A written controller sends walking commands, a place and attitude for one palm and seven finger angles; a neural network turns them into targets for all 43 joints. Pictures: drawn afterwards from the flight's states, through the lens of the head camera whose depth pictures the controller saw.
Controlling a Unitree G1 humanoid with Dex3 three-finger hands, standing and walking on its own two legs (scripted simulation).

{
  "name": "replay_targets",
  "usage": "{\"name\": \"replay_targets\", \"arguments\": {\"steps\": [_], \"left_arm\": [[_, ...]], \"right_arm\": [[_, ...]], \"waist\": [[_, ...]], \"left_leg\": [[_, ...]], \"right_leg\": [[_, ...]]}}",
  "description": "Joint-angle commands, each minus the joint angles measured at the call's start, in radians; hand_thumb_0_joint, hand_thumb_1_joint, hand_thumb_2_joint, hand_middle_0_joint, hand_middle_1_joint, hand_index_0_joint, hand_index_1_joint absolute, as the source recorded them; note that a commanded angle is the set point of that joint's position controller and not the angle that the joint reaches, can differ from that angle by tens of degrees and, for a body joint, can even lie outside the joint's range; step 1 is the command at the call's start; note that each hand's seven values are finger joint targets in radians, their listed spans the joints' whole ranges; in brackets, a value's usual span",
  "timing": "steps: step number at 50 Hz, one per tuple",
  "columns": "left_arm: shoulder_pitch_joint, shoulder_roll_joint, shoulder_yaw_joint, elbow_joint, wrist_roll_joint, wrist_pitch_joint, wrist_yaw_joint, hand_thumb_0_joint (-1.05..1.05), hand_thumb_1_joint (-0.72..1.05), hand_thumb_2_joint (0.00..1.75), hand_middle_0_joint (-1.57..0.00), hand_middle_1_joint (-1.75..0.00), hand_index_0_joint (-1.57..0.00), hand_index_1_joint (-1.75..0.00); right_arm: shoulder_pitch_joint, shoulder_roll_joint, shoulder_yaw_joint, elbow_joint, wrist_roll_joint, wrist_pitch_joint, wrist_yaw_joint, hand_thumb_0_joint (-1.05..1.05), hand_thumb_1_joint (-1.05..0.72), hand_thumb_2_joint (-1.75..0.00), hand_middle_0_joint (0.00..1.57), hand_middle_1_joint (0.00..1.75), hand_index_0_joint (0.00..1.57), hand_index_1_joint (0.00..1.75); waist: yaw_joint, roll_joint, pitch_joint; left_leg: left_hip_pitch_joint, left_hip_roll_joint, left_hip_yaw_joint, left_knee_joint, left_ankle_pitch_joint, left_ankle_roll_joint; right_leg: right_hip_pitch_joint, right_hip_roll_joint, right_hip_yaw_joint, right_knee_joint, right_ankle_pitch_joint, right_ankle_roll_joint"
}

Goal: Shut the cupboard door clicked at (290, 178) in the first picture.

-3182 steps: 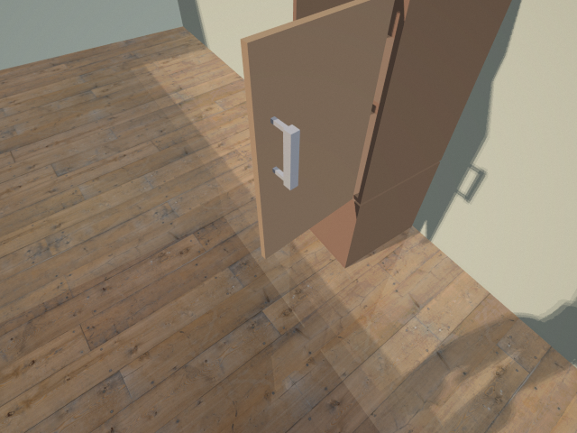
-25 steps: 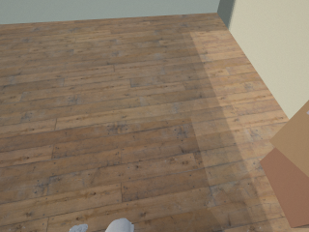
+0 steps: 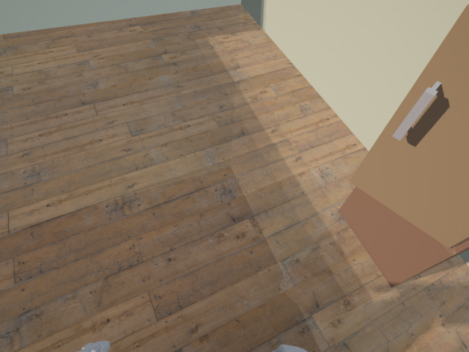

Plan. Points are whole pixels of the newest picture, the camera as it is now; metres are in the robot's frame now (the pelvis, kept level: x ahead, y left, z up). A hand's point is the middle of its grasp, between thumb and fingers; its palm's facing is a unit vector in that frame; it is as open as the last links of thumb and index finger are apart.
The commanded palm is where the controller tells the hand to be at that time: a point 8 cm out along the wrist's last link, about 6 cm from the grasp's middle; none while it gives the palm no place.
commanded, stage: turn to face it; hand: left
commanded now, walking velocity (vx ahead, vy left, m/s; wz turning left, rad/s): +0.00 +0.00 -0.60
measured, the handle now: (416, 111) +0.65 -0.40 +0.03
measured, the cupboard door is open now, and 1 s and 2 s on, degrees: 25 25 25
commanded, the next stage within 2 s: take the last steps up to it in 1.06 s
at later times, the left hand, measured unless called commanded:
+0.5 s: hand (148, 337) +0.16 +0.18 -0.18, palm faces -0.24 -0.95 -0.22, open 7.4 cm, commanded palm none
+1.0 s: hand (195, 290) +0.25 +0.09 -0.16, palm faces -0.54 -0.80 -0.27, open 7.4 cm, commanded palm none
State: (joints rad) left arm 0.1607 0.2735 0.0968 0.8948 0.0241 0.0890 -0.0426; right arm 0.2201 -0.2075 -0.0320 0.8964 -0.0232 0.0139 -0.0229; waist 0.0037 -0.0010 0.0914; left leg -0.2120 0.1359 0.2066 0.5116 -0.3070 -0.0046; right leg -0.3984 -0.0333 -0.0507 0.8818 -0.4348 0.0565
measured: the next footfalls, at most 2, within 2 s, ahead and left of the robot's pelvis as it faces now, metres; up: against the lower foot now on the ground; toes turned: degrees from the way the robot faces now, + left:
right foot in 0.08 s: +0.03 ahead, -0.14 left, +0.00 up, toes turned -8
left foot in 0.52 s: +0.12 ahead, +0.10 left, +0.00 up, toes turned -15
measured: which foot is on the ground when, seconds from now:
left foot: down 0.00-0.10, up 0.12-0.50, down 0.52-0.94, up 0.96-1.00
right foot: up 0.00-0.06, down 0.08-0.52, up 0.54-0.92, down 0.94-1.00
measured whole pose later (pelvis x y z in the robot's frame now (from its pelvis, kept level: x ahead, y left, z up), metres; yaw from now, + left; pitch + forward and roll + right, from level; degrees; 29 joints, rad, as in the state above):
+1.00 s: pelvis +0.04 -0.02 -0.02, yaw -33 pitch +0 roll -1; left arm 0.13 0.22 0.05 0.90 0.03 0.03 -0.02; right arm 0.27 -0.26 -0.06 0.96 -0.01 0.06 -0.02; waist -0.03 0.06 0.07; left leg -0.32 0.14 0.16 0.82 -0.51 -0.05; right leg -0.27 -0.01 -0.07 0.61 -0.35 -0.02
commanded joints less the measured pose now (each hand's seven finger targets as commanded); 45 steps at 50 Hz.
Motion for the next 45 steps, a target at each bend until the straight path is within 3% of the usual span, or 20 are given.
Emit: {"name": "replay_targets", "arguments": {"steps": [1, 3, 4, 5, 6, 7, 11, 19, 21, 23, 24, 25, 26, 27, 28, 32, 36, 41, 43, 45], "left_arm": [[-0.018, 0.033, -0.004, -0.093, -0.009, -0.042, 0.001, 0.0, 0.9, 0.9, -0.2, -0.3, -0.2, -0.3], [0.086, 0.09, 0.007, -0.059, -0.003, -0.053, 0.009, 0.0, 0.9, 0.9, -0.2, -0.3, -0.2, -0.3], [0.157, 0.192, 0.026, -0.04, 0.007, -0.066, 0.023, 0.0, 0.9, 0.9, -0.2, -0.3, -0.2, -0.3], [0.196, 0.254, 0.037, -0.025, -0.005, -0.067, 0.037, 0.0, 0.9, 0.9, -0.2, -0.3, -0.2, -0.3], [0.187, 0.251, 0.032, -0.031, -0.01, -0.064, 0.047, 0.0, 0.9, 0.9, -0.2, -0.3, -0.2, -0.3], [0.123, 0.207, 0.032, -0.048, -0.007, -0.066, 0.056, 0.0, 0.9, 0.9, -0.2, -0.3, -0.2, -0.3], [-0.003, 0.15, 0.006, -0.089, -0.009, -0.073, 0.054, 0.0, 0.9, 0.9, -0.2, -0.3, -0.2, -0.3], [0.062, 0.172, 0.02, -0.071, 0.0, -0.073, 0.05, 0.0, 0.9, 0.9, -0.2, -0.3, -0.2, -0.3], [0.038, 0.177, 0.025, -0.077, 0.0, -0.068, 0.052, 0.0, 0.9, 0.9, -0.2, -0.3, -0.2, -0.3], [0.002, 0.166, 0.023, -0.078, -0.005, -0.062, 0.052, 0.0, 0.9, 0.9, -0.2, -0.3, -0.2, -0.3], [-0.018, 0.149, 0.019, -0.087, -0.013, -0.057, 0.051, 0.0, 0.9, 0.9, -0.2, -0.3, -0.2, -0.3], [0.007, 0.09, 0.008, -0.102, -0.023, -0.051, 0.047, 0.0, 0.9, 0.9, -0.2, -0.3, -0.2, -0.3], [0.02, 0.053, -0.002, -0.114, -0.026, -0.051, 0.038, 0.0, 0.9, 0.9, -0.2, -0.3, -0.2, -0.3], [0.005, 0.083, 0.004, -0.114, -0.014, -0.048, 0.038, 0.0, 0.9, 0.9, -0.2, -0.3, -0.2, -0.3], [0.025, 0.089, 0.009, -0.094, -0.006, -0.041, 0.034, 0.0, 0.9, 0.9, -0.2, -0.3, -0.2, -0.3], [0.025, 0.065, 0.011, -0.07, -0.007, -0.03, 0.01, 0.0, 0.9, 0.9, -0.2, -0.3, -0.2, -0.3], [-0.013, 0.039, 0.003, -0.08, -0.009, -0.027, 0.004, 0.0, 0.9, 0.9, -0.2, -0.3, -0.2, -0.3], [-0.051, 0.018, -0.01, -0.085, -0.006, -0.034, 0.005, 0.0, 0.9, 0.9, -0.2, -0.3, -0.2, -0.3], [-0.042, 0.021, -0.014, -0.08, -0.007, -0.041, 0.009, 0.0, 0.9, 0.9, -0.2, -0.3, -0.2, -0.3], [0.038, 0.036, -0.008, -0.057, -0.007, -0.049, 0.013, 0.0, 0.9, 0.9, -0.2, -0.3, -0.2, -0.3]], "right_arm": [[0.045, -0.237, -0.071, -0.042, -0.003, -0.011, -0.008, 0.0, -0.9, -0.9, 0.2, 0.3, 0.2, 0.3], [0.024, -0.228, -0.072, -0.049, 0.009, -0.008, 0.0, 0.0, -0.9, -0.9, 0.2, 0.3, 0.2, 0.3], [0.003, -0.152, -0.056, -0.08, 0.016, -0.005, 0.004, 0.0, -0.9, -0.9, 0.2, 0.3, 0.2, 0.3], [-0.069, -0.13, -0.041, -0.123, 0.013, 0.006, -0.001, 0.0, -0.9, -0.9, 0.2, 0.3, 0.2, 0.3], [-0.062, -0.147, -0.036, -0.116, 0.016, 0.02, -0.007, 0.0, -0.9, -0.9, 0.2, 0.3, 0.2, 0.3], [-0.082, -0.137, -0.04, -0.11, 0.012, 0.019, -0.008, 0.0, -0.9, -0.9, 0.2, 0.3, 0.2, 0.3], [-0.028, -0.14, -0.043, -0.067, 0.006, 0.025, 0.007, 0.0, -0.9, -0.9, 0.2, 0.3, 0.2, 0.3], [-0.084, -0.127, -0.038, -0.1, 0.014, 0.011, 0.002, 0.0, -0.9, -0.9, 0.2, 0.3, 0.2, 0.3], [-0.061, -0.123, -0.037, -0.099, 0.02, 0.005, -0.002, 0.0, -0.9, -0.9, 0.2, 0.3, 0.2, 0.3], [0.001, -0.127, -0.037, -0.079, 0.023, -0.001, -0.006, 0.0, -0.9, -0.9, 0.2, 0.3, 0.2, 0.3], [0.051, -0.146, -0.039, -0.061, 0.021, -0.01, -0.01, 0.0, -0.9, -0.9, 0.2, 0.3, 0.2, 0.3], [0.077, -0.22, -0.049, -0.057, 0.011, -0.022, -0.013, 0.0, -0.9, -0.9, 0.2, 0.3, 0.2, 0.3], [0.096, -0.297, -0.061, -0.065, 0.0, -0.02, -0.015, 0.0, -0.9, -0.9, 0.2, 0.3, 0.2, 0.3], [0.094, -0.288, -0.055, -0.077, -0.008, -0.012, -0.017, 0.0, -0.9, -0.9, 0.2, 0.3, 0.2, 0.3], [0.031, -0.241, -0.039, -0.085, -0.009, -0.016, -0.019, 0.0, -0.9, -0.9, 0.2, 0.3, 0.2, 0.3], [-0.003, -0.197, -0.028, -0.097, -0.007, -0.02, -0.026, 0.0, -0.9, -0.9, 0.2, 0.3, 0.2, 0.3], [0.064, -0.197, -0.038, -0.063, -0.003, -0.02, -0.023, 0.0, -0.9, -0.9, 0.2, 0.3, 0.2, 0.3], [0.077, -0.216, -0.056, -0.034, -0.007, -0.013, -0.011, 0.0, -0.9, -0.9, 0.2, 0.3, 0.2, 0.3], [0.082, -0.224, -0.06, -0.022, -0.006, -0.01, -0.007, 0.0, -0.9, -0.9, 0.2, 0.3, 0.2, 0.3], [0.046, -0.229, -0.063, -0.021, 0.001, -0.008, -0.005, 0.0, -0.9, -0.9, 0.2, 0.3, 0.2, 0.3]], "waist": [[-0.029, 0.237, -0.152], [0.033, 0.113, -0.168], [0.075, -0.189, -0.189], [0.097, -0.291, -0.156], [0.084, -0.216, -0.151], [0.061, -0.226, -0.099], [-0.012, -0.15, -0.112], [0.024, -0.142, -0.156], [0.013, -0.161, -0.163], [-0.025, -0.159, -0.162], [-0.05, -0.109, -0.18], [-0.05, 0.09, -0.206], [-0.047, 0.323, -0.189], [-0.055, 0.233, -0.161], [-0.019, 0.233, -0.136], [-0.001, 0.189, -0.109], [-0.028, 0.193, -0.142], [-0.05, 0.219, -0.128], [-0.048, 0.23, -0.128], [0.005, 0.186, -0.146]], "left_leg": [[0.158, 0.223, -0.101, -0.025, 0.58, 0.085], [-0.004, 0.172, -0.045, 0.137, 0.415, 0.008], [-0.234, 0.047, 0.019, 0.35, 0.017, -0.058], [-0.39, -0.055, -0.056, 0.556, -0.372, -0.086], [-0.396, -0.027, -0.176, 0.656, -0.325, -0.075], [-0.46, -0.019, -0.211, 0.682, -0.264, -0.076], [-0.347, -0.023, -0.196, 0.624, -0.077, -0.104], [-0.295, -0.08, -0.188, 0.346, -0.114, -0.107], [-0.21, -0.097, -0.185, 0.229, -0.11, -0.099], [-0.068, -0.111, -0.187, 0.037, 0.016, -0.09], [0.062, -0.091, -0.182, -0.095, 0.127, -0.084], [0.189, 0.085, -0.352, -0.2, 0.21, -0.032], [0.209, 0.311, -0.553, -0.214, 0.405, 0.085], [0.111, 0.355, -0.545, -0.199, 0.417, 0.154], [0.072, 0.309, -0.483, -0.212, 0.429, 0.148], [0.114, 0.185, -0.236, -0.166, 0.552, 0.101], [0.196, 0.194, -0.183, -0.143, 0.596, 0.115], [0.155, 0.213, -0.137, -0.11, 0.554, 0.121], [0.128, 0.218, -0.138, -0.08, 0.547, 0.111], [0.055, 0.195, -0.093, 0.006, 0.46, 0.057]], "right_leg": [[0.061, 0.027, -0.052, -0.237, 0.066, -0.033], [0.304, 0.004, -0.012, -0.461, 0.305, -0.068], [0.475, -0.216, 0.278, -0.543, 0.556, -0.148], [0.438, -0.371, 0.465, -0.526, 0.884, -0.262], [0.373, -0.379, 0.44, -0.543, 0.736, -0.308], [0.352, -0.314, 0.421, -0.56, 0.672, -0.289], [0.24, -0.187, 0.263, -0.537, 0.602, -0.23], [0.309, -0.18, 0.384, -0.484, 0.652, -0.259], [0.269, -0.174, 0.41, -0.455, 0.677, -0.248], [0.186, -0.136, 0.415, -0.399, 0.638, -0.198], [0.115, -0.085, 0.373, -0.35, 0.56, -0.15], [-0.021, 0.036, 0.282, -0.227, 0.3, -0.09], [-0.145, 0.116, 0.124, 0.008, -0.168, -0.036], [-0.12, 0.068, 0.131, 0.186, -0.209, -0.036], [-0.138, 0.041, 0.142, 0.265, -0.143, -0.024], [-0.16, 0.017, 0.079, 0.316, -0.015, 0.007], [-0.155, 0.002, 0.035, 0.205, 0.005, 0.012], [-0.029, 0.015, -0.032, -0.06, -0.011, -0.011], [0.04, 0.025, -0.045, -0.168, 0.015, -0.029], [0.199, 0.03, -0.048, -0.381, 0.214, -0.048]]}}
